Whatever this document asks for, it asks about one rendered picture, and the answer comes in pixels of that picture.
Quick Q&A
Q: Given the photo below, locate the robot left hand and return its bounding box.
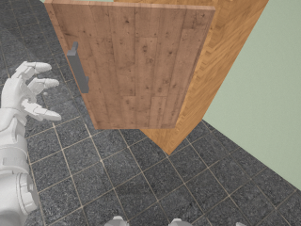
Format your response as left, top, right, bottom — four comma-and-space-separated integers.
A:
1, 61, 62, 121

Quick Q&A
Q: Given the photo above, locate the robot left forearm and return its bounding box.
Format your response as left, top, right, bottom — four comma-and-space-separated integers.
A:
0, 107, 29, 178

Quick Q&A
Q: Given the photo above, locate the handle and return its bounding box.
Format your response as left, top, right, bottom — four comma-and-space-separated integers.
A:
67, 41, 89, 93

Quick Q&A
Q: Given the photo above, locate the robot left shin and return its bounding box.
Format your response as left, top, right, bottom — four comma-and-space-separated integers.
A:
113, 216, 123, 220

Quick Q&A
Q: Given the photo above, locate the robot left upper arm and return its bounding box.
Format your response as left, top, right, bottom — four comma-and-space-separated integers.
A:
0, 172, 39, 226

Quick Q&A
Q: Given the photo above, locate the cupboard door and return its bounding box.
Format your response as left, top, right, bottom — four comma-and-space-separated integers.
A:
43, 0, 216, 130

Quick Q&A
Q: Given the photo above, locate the robot right shin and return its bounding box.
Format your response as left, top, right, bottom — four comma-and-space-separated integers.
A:
171, 218, 182, 223

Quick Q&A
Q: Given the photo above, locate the robot shin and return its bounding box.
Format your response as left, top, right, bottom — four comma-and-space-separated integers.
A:
113, 216, 123, 220
171, 218, 182, 223

